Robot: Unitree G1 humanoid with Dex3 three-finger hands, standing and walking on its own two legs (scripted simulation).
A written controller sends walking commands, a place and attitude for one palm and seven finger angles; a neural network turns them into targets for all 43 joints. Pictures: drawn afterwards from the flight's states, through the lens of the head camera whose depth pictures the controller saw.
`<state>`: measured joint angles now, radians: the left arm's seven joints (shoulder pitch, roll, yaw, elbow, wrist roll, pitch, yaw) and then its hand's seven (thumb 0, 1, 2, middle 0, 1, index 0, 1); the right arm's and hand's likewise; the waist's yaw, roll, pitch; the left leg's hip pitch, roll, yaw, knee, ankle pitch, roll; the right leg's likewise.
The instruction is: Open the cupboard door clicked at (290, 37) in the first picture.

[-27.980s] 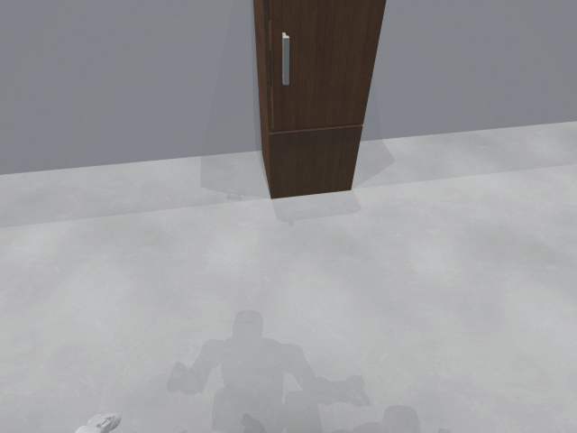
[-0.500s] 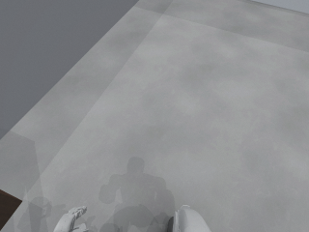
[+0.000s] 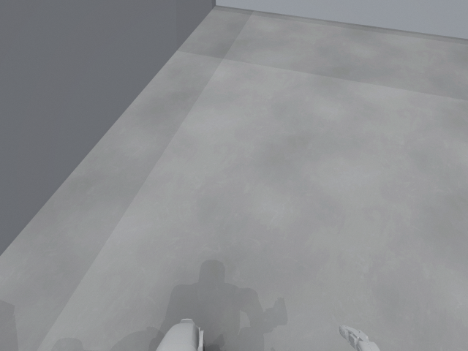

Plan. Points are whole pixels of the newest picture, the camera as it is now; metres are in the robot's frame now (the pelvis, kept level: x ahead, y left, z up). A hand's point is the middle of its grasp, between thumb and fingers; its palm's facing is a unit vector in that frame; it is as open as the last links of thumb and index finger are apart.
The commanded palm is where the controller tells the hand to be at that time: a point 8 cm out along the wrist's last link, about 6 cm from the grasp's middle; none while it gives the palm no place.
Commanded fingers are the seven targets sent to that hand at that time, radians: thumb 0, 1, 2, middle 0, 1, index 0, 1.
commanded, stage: walk to a spot facing it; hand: left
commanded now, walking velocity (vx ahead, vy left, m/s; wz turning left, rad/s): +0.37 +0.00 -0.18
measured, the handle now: out of the picture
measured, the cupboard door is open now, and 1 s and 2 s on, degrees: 48 48 48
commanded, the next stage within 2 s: turn to face it in 0.42 s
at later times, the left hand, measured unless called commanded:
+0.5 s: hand (192, 232) +0.39 +0.15 -0.17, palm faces -0.14 -0.95 -0.27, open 7.3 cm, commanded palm none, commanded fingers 0.00 0.90 0.90 -0.20 -0.30 -0.20 -0.30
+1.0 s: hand (207, 207) +0.48 +0.13 -0.19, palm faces +0.08 -0.98 -0.18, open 7.4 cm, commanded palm none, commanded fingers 0.00 0.90 0.90 -0.20 -0.30 -0.20 -0.30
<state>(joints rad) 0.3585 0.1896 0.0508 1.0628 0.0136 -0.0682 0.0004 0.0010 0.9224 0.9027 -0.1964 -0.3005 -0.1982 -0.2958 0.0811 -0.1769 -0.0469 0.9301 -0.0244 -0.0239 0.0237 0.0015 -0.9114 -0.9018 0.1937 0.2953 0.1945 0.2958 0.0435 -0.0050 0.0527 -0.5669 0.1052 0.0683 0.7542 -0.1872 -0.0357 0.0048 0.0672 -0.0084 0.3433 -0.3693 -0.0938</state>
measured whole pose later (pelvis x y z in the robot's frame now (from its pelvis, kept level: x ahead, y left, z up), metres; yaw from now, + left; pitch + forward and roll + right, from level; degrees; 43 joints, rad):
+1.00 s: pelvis +0.43 -0.06 -0.02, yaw +3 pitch +1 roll -1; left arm 0.18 0.20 0.06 0.99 0.02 0.03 0.01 0.01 0.91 0.90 -0.20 -0.30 -0.20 -0.30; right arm 0.16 -0.18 -0.04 0.95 -0.03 0.00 -0.01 0.00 -0.91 -0.90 0.20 0.30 0.20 0.30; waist -0.01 -0.04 0.08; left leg -0.44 0.00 0.09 0.64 -0.22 0.06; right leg -0.43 -0.06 -0.05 1.16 -0.50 0.05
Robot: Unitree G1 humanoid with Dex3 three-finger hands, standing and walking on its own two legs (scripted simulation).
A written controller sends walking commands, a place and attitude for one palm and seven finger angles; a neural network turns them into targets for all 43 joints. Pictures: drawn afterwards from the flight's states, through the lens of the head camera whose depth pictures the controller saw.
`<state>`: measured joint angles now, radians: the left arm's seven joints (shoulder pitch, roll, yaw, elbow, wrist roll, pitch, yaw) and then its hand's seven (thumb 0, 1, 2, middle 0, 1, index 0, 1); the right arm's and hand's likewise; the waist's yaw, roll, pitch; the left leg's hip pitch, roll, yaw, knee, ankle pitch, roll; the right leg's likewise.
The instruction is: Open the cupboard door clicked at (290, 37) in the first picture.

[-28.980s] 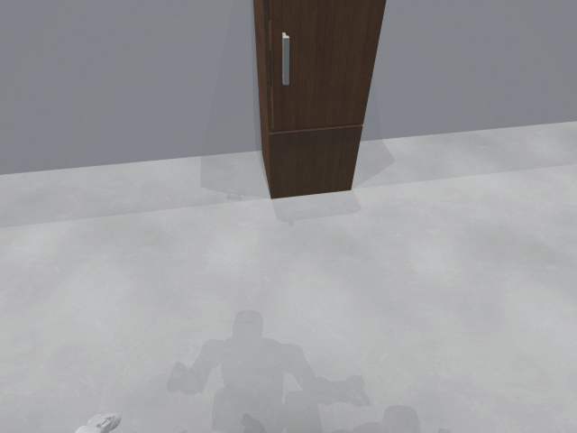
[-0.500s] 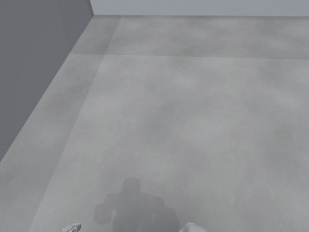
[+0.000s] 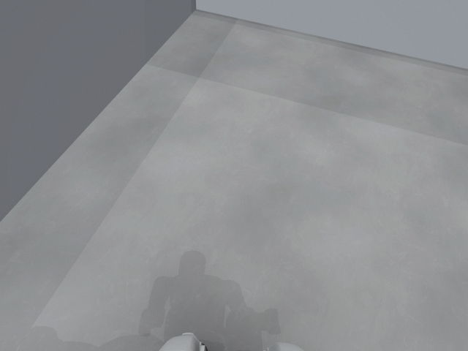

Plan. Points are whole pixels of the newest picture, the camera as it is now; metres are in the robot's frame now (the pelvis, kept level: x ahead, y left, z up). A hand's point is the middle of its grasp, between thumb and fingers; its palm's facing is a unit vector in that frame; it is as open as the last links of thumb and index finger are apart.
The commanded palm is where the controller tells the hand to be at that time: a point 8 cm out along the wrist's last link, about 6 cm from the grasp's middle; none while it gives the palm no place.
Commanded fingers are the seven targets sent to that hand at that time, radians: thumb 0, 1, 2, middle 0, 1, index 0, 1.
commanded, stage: turn to face it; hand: left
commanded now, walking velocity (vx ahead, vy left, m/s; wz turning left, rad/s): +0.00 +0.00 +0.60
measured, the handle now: out of the picture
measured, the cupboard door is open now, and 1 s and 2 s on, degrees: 48 48 48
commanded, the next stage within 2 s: none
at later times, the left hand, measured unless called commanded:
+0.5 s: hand out of the picture +0.05 +0.14 -0.15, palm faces +0.30 -0.92 -0.25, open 7.4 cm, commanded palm none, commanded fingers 0.00 0.90 0.90 -0.20 -0.30 -0.20 -0.30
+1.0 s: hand out of the picture +0.03 +0.10 -0.14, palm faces +0.58 -0.76 -0.30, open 7.4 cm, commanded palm none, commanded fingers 0.00 0.90 0.90 -0.20 -0.30 -0.20 -0.30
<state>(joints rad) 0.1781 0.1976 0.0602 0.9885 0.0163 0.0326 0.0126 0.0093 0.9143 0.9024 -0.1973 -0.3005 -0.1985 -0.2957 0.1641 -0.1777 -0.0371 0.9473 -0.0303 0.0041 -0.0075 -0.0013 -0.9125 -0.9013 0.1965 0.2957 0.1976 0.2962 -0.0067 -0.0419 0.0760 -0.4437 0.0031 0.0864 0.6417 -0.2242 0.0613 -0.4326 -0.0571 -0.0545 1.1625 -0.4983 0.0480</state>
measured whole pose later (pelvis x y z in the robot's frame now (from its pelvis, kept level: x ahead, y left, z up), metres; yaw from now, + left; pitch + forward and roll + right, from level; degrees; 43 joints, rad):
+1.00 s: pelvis +0.09 -0.12 +0.01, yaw +36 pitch +0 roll +2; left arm 0.21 0.22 0.04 0.85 0.03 0.03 0.02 0.01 0.91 0.90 -0.20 -0.30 -0.20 -0.30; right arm 0.14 -0.27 -0.09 0.90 -0.02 0.09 0.03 0.01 -0.91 -0.90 0.20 0.30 0.20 0.30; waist 0.00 0.01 0.09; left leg -0.52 0.00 0.00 1.15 -0.45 -0.04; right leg -0.29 -0.11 -0.11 0.60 -0.31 0.01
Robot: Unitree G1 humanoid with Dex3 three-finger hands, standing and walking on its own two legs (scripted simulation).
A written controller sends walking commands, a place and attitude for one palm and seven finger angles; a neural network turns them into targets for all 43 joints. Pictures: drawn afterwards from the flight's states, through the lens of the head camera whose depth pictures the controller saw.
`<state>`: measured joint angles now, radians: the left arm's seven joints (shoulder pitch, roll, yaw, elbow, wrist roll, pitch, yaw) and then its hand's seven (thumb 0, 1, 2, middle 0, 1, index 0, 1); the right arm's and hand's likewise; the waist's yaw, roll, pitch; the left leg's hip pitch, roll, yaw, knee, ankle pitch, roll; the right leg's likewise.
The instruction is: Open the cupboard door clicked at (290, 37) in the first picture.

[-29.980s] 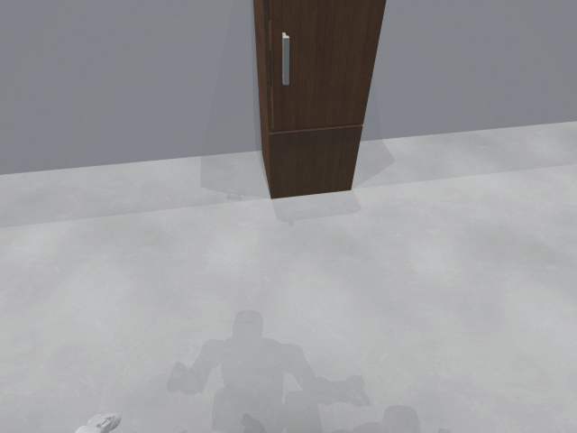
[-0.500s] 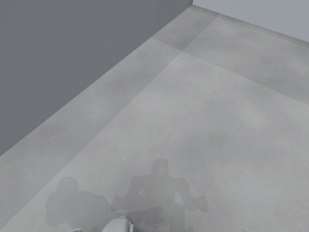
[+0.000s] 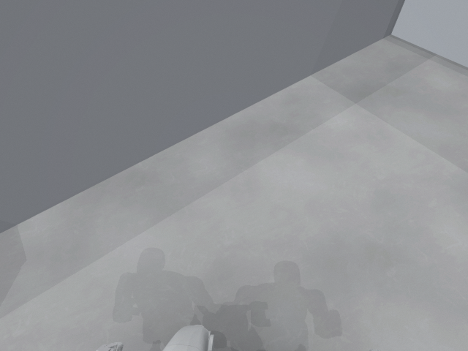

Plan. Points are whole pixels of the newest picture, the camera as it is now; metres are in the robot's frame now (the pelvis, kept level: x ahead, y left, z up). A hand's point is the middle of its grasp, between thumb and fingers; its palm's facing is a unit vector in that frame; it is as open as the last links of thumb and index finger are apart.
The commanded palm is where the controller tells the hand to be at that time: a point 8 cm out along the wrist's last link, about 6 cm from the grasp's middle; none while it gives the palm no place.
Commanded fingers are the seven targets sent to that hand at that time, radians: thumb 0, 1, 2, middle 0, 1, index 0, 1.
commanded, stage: turn to face it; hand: left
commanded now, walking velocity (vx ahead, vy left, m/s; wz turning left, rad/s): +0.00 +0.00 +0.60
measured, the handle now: out of the picture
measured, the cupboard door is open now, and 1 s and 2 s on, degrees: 48 48 48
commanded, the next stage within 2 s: none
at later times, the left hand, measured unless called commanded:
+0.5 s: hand out of the picture +0.06 +0.23 -0.15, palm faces +0.30 -0.91 -0.27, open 7.4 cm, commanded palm none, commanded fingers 0.00 0.90 0.90 -0.20 -0.30 -0.20 -0.30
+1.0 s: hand out of the picture -0.07 +0.19 -0.19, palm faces +0.60 -0.77 -0.21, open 7.4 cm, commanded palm none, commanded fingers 0.00 0.90 0.90 -0.20 -0.30 -0.20 -0.30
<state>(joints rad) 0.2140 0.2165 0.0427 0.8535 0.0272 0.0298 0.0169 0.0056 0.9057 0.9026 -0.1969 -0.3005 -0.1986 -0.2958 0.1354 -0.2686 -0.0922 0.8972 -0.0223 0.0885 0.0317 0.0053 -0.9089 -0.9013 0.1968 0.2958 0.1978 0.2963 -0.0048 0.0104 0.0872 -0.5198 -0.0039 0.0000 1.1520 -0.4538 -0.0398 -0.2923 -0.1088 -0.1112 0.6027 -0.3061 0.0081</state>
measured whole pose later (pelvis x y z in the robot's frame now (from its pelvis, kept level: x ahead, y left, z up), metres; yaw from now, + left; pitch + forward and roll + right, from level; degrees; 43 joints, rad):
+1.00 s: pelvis +0.00 -0.02 -0.01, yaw +36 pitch +0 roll +0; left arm 0.21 0.27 0.07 0.91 0.02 0.07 0.01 0.01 0.90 0.90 -0.20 -0.30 -0.20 -0.30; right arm 0.11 -0.22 -0.06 0.87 -0.02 0.03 0.02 0.00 -0.91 -0.90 0.20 0.30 0.20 0.30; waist 0.01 -0.09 0.11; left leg -0.34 -0.01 0.06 0.65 -0.31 0.05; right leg -0.42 -0.13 -0.09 1.02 -0.52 0.07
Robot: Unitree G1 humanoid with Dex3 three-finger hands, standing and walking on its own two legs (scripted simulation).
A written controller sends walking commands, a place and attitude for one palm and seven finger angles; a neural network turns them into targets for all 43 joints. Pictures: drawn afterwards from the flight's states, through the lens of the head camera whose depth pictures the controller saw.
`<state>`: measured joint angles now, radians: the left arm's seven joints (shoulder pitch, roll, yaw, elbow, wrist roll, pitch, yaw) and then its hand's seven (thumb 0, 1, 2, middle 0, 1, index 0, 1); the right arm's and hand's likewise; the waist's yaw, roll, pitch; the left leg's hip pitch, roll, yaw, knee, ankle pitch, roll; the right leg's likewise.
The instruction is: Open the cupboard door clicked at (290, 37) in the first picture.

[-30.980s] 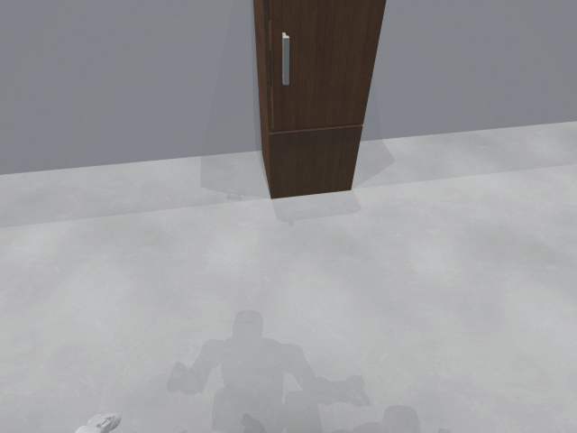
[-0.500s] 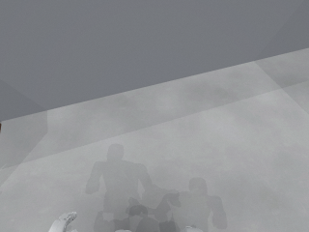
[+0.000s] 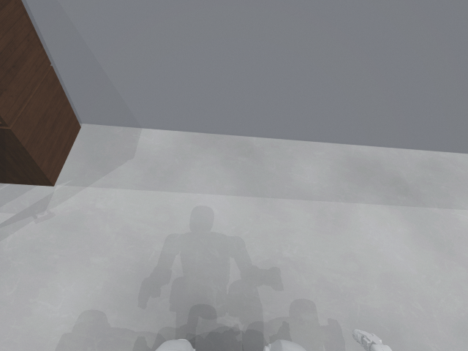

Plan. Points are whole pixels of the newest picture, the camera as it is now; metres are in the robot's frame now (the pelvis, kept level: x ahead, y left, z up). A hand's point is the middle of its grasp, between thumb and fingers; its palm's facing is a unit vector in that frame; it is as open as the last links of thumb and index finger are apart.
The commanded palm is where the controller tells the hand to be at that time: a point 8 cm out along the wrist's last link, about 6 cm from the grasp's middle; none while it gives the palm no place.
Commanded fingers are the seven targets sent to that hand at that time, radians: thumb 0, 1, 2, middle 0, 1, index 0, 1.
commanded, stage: turn to face it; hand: left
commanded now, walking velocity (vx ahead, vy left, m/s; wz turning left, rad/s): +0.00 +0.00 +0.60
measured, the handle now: out of the picture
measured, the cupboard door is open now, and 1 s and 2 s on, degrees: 48 48 48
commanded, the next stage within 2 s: take the last steps up to it in 1.38 s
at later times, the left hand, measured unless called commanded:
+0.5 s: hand out of the picture +0.06 +0.16 -0.13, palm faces +0.26 -0.92 -0.28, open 7.4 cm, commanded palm none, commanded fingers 0.00 0.90 0.90 -0.20 -0.30 -0.20 -0.30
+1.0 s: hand out of the picture -0.05 +0.21 -0.16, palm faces +0.58 -0.78 -0.25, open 7.4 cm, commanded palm none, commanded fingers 0.00 0.90 0.90 -0.20 -0.30 -0.20 -0.30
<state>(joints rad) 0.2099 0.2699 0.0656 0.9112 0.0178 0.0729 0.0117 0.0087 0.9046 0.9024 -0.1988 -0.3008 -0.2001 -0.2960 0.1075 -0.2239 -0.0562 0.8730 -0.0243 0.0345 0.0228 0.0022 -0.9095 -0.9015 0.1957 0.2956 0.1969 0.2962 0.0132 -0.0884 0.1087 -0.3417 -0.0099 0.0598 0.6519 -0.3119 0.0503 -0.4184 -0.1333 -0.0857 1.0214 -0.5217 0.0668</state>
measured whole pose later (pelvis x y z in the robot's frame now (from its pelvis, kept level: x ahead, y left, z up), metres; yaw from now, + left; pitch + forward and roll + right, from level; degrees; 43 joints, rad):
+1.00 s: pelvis +0.01 -0.02 +0.01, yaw +35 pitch +1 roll -2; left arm 0.16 0.29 0.07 0.89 0.02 0.06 0.01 0.01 0.91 0.90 -0.19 -0.30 -0.20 -0.30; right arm 0.13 -0.22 -0.04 0.89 -0.03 0.03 0.00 0.00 -0.91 -0.90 0.20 0.30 0.20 0.30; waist 0.01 -0.04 0.10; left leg -0.30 -0.03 -0.02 0.52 -0.23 0.05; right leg -0.50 -0.09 0.00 1.09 -0.40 0.08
